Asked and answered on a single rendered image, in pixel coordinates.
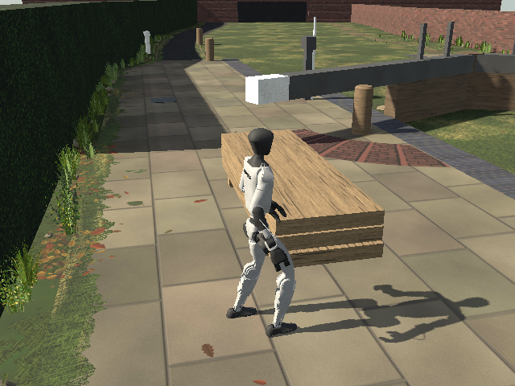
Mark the right robot upper arm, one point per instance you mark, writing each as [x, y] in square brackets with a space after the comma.
[265, 179]

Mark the robot left hand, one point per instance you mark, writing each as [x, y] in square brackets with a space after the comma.
[273, 206]

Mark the left robot upper arm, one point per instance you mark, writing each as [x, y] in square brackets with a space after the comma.
[241, 185]

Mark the left robot shin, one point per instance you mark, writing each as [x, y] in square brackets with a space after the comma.
[244, 289]

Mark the right robot thigh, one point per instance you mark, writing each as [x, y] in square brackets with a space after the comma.
[287, 272]

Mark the robot right hand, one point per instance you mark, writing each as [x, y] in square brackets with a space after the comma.
[278, 256]

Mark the robot right forearm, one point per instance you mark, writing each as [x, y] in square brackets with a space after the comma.
[258, 214]

